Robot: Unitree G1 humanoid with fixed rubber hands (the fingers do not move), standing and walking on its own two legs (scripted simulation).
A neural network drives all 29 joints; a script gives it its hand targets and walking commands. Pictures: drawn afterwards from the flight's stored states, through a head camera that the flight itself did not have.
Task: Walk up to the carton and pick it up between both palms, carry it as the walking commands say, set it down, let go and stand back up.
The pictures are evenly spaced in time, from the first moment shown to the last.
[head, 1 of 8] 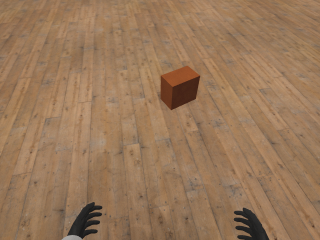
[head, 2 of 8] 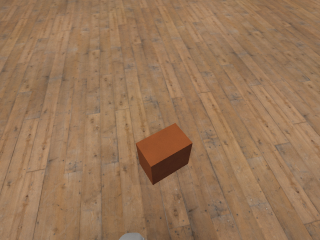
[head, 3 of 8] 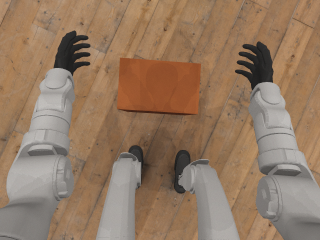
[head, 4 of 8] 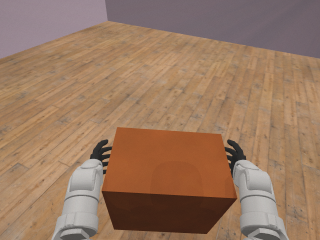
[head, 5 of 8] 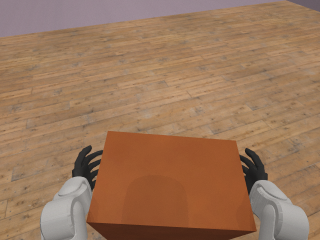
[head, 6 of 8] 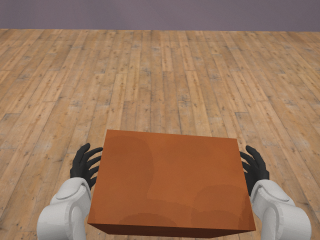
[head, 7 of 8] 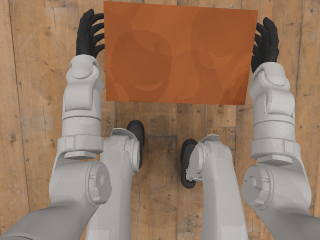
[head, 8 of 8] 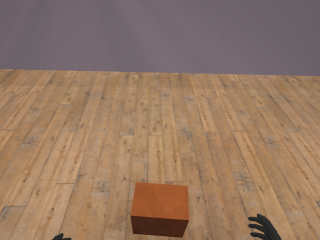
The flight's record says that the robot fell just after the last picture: no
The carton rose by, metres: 0.66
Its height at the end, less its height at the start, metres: +0.00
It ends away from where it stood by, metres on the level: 2.58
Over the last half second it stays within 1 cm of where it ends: yes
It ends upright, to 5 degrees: yes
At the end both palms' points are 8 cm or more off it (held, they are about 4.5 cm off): yes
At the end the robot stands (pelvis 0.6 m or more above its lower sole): yes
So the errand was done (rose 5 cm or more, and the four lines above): yes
